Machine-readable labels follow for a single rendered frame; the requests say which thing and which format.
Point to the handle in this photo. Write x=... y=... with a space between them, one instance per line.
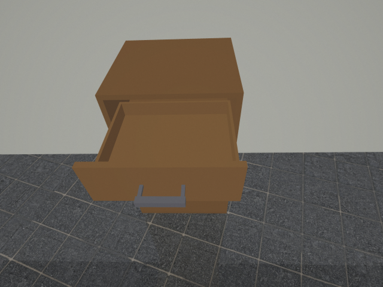
x=160 y=201

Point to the drawer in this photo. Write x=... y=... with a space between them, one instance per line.
x=163 y=145

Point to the cabinet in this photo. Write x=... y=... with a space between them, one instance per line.
x=174 y=70

